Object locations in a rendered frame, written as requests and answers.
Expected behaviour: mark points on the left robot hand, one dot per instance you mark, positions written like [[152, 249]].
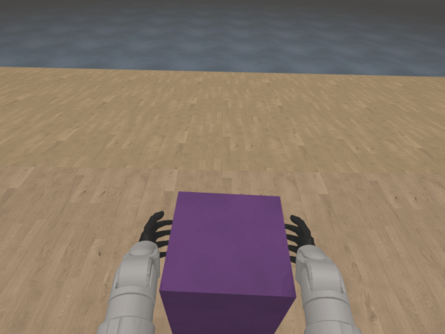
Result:
[[150, 234]]

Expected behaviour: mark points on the right robot hand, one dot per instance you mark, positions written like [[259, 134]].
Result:
[[303, 232]]

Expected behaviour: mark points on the carton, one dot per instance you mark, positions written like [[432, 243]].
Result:
[[227, 268]]

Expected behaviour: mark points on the robot right forearm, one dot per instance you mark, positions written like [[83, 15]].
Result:
[[324, 297]]

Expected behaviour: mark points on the robot left forearm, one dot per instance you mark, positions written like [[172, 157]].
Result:
[[133, 294]]

